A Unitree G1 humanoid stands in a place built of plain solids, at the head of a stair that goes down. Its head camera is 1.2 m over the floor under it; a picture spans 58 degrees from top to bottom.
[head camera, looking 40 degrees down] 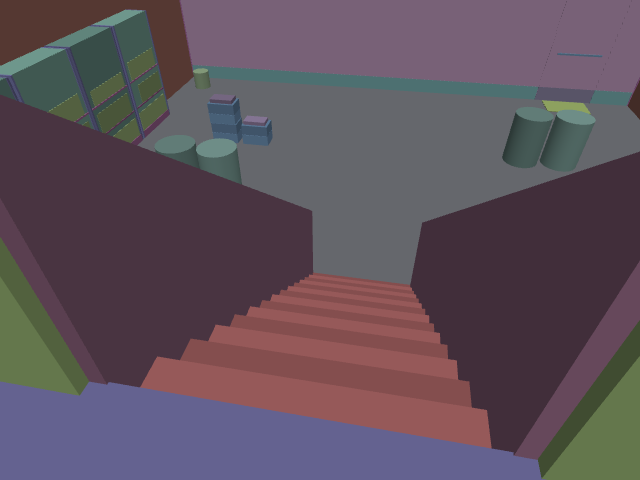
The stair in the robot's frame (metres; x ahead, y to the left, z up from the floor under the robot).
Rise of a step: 0.18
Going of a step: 0.23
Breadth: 1.20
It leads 10 degrees to the right of straight ahead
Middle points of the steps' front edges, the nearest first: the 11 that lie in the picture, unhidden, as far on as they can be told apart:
0.64 0.06 0.00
0.86 0.02 -0.18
1.09 -0.02 -0.37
1.31 -0.06 -0.55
1.54 -0.10 -0.74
1.76 -0.14 -0.92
1.98 -0.18 -1.11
2.21 -0.22 -1.29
2.43 -0.26 -1.48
2.66 -0.30 -1.66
2.88 -0.34 -1.85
